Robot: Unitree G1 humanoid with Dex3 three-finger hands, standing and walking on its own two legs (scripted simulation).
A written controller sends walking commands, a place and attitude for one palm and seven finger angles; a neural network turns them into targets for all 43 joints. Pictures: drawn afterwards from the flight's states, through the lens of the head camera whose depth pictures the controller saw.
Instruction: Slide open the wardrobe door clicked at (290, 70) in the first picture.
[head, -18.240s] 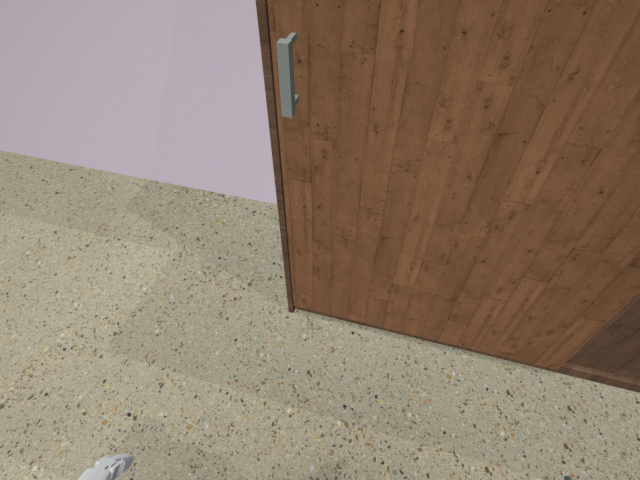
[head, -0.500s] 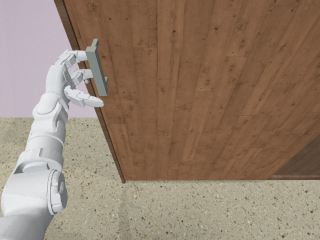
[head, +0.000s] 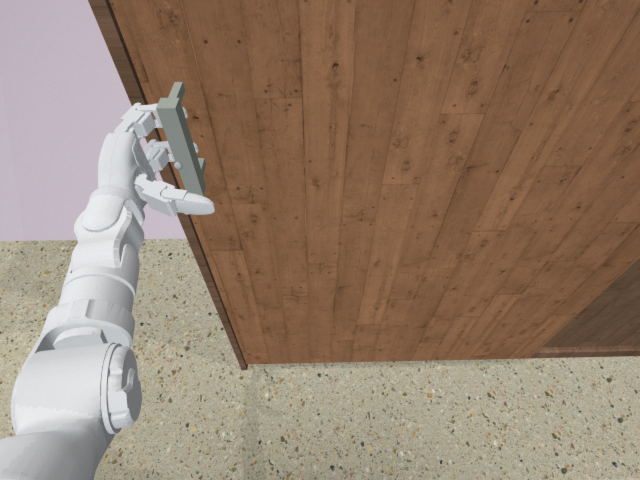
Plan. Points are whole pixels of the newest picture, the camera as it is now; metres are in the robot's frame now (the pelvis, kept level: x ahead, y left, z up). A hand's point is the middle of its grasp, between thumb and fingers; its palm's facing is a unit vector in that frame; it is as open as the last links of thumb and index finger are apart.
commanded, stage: slide the fingers in behind the handle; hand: left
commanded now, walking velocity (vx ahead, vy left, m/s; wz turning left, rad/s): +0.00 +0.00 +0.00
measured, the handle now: (187, 141) +0.51 +0.17 +0.15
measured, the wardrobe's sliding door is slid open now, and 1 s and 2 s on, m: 0.00 0.00 0.00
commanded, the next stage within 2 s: grip the handle and tug to test in 0.82 s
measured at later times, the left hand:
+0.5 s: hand (195, 166) +0.45 +0.15 +0.16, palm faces +0.03 -1.00 +0.00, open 14.0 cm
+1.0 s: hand (190, 164) +0.46 +0.16 +0.16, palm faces +0.01 -1.00 +0.00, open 13.9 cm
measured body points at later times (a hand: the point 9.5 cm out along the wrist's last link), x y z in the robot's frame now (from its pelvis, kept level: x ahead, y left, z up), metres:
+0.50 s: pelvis -0.01 +0.00 +0.00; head +0.02 -0.01 +0.45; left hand +0.44 +0.21 +0.16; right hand +0.08 -0.26 -0.12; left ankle -0.01 +0.11 -0.73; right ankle +0.00 -0.10 -0.73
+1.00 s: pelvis -0.01 +0.00 +0.00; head +0.03 +0.00 +0.45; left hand +0.45 +0.21 +0.16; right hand +0.05 -0.26 -0.12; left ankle -0.01 +0.11 -0.73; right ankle +0.00 -0.10 -0.73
